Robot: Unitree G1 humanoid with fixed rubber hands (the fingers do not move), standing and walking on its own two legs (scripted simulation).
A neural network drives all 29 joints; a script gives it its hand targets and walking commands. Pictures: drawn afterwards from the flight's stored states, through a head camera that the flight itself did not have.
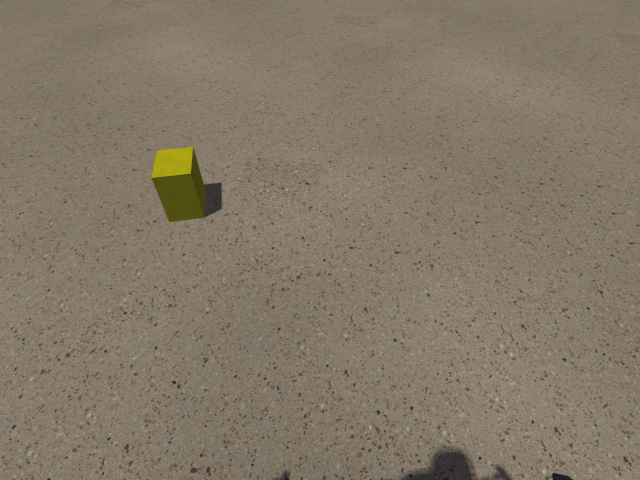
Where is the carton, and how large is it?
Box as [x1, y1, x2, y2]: [152, 147, 205, 221]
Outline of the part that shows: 192,147 158,150 156,153 152,179 169,221 203,217 204,214 205,190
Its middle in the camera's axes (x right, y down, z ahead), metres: -0.63 -0.24 +1.79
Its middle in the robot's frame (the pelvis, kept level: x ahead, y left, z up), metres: +1.47 +0.63 -0.65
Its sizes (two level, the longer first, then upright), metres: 0.202 0.160 0.256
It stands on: the floor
